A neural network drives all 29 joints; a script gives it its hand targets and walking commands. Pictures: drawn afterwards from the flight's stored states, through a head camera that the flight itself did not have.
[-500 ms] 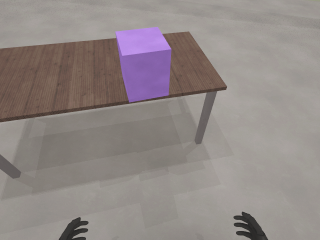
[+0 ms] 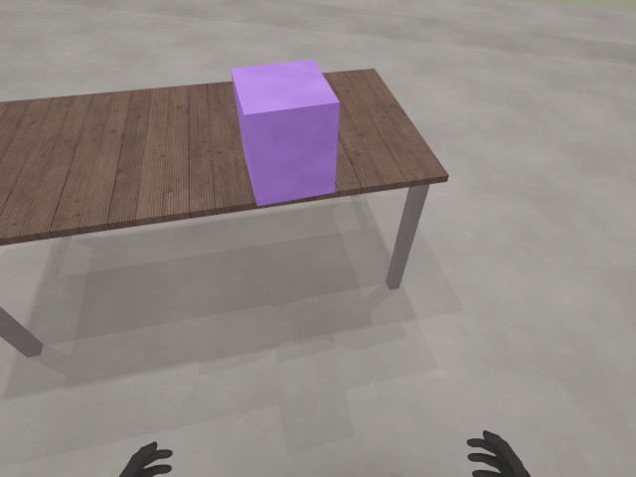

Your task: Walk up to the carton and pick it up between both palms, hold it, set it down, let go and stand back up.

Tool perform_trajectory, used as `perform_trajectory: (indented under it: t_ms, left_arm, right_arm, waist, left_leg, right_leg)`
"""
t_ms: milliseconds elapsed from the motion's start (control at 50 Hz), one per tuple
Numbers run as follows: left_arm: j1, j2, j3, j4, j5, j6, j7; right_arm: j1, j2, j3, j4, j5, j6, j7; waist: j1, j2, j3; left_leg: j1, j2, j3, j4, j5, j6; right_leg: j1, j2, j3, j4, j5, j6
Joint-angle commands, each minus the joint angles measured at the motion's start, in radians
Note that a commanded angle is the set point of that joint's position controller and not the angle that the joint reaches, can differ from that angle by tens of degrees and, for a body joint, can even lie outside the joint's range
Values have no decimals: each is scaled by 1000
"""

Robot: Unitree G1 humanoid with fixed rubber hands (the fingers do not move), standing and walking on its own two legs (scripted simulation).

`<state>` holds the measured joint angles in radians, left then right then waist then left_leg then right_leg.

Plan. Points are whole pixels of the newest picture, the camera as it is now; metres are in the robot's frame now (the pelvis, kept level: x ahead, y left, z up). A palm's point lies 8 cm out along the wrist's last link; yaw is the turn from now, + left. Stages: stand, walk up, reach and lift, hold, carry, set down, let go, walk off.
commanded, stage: stand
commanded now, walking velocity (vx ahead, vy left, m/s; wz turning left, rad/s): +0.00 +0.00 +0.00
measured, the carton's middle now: (284, 133) +0.88 +0.07 -0.06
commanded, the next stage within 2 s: walk up in 1.44 s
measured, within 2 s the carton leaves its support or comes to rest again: neither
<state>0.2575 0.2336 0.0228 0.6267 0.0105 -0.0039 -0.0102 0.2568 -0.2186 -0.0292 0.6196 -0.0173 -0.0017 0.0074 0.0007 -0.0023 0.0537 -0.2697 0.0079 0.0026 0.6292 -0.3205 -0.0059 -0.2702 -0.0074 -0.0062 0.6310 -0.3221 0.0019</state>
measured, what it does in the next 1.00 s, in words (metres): stands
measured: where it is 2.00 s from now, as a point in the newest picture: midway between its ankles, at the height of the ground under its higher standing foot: outside the picture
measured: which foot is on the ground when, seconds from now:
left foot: down 0.00-1.00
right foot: down 0.00-1.00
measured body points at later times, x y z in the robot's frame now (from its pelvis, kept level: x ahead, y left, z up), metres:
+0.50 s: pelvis +0.00 +0.00 +0.00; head +0.02 +0.01 +0.45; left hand +0.13 +0.25 -0.11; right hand +0.12 -0.24 -0.11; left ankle +0.01 +0.12 -0.73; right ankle +0.01 -0.12 -0.73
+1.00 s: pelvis +0.00 +0.01 +0.00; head +0.00 +0.00 +0.45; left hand +0.12 +0.25 -0.10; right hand +0.11 -0.25 -0.10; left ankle +0.01 +0.12 -0.73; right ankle +0.01 -0.12 -0.73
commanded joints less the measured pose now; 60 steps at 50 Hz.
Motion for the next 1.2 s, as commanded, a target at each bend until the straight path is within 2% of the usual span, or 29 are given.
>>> perform_trajectory:
  t_ms: [0, 80, 320, 340, 460, 540, 560, 580, 640, 1180]
  left_arm:
    - [-20, 126, 42, -110, -1, -23, 5]
    - [-11, 124, 41, -105, -1, -26, 4]
    - [7, 124, 38, -86, 0, -26, 7]
    - [7, 129, 39, -82, 0, -25, 7]
    - [12, 129, 39, -81, -2, -24, 8]
    - [8, 131, 39, -79, -1, -23, 8]
    - [17, 128, 38, -77, -1, -23, 8]
    - [11, 128, 38, -78, -1, -23, 9]
    - [5, 128, 35, -75, 6, -23, 9]
    - [24, 140, 28, -39, 0, -23, 9]
  right_arm:
    - [2, -128, -36, -93, 0, -25, -6]
    - [-2, -134, -35, -88, 2, -28, -5]
    - [11, -135, -34, -72, 3, -25, -7]
    - [16, -133, -34, -74, 4, -25, -7]
    - [13, -139, -34, -66, 2, -22, -8]
    - [20, -140, -32, -63, 6, -21, -8]
    - [18, -142, -33, -62, 7, -21, -8]
    - [14, -143, -33, -63, 8, -22, -8]
    - [-1, -145, -33, -70, 8, -24, -7]
    - [26, -150, -29, -42, 8, -22, -7]
  waist:
    - [-5, -8, -36]
    - [-1, 15, -41]
    - [3, 12, -64]
    - [-2, -8, -59]
    - [1, 16, -55]
    - [-5, 13, -41]
    - [2, 15, -57]
    - [-1, 1, -56]
    - [3, 10, -77]
    - [-1, 2, -33]
  left_leg:
    - [-1, 68, -81, -128, 75, 30]
    - [-9, 72, -86, -140, 74, 34]
    - [14, 78, -76, -132, 143, 36]
    - [13, 80, -80, -137, 128, 38]
    - [18, 79, -72, -134, 144, 35]
    - [8, 83, -75, -146, 148, 37]
    - [14, 84, -74, -143, 140, 39]
    - [15, 83, -73, -143, 149, 38]
    - [16, 85, -72, -147, 164, 43]
    - [14, 81, -75, -180, 79, 39]
  right_leg:
    - [-26, -75, 108, -158, 60, -44]
    - [-3, -71, 109, -149, 78, -42]
    - [10, -70, 104, -131, 167, -39]
    - [6, -70, 109, -131, 151, -41]
    - [0, -70, 112, -138, 166, -41]
    - [7, -68, 113, -133, 180, -38]
    - [15, -68, 112, -133, 175, -37]
    - [16, -68, 112, -131, 184, -39]
    - [36, -70, 100, -122, 195, -32]
    - [-7, -72, 112, -170, 110, -31]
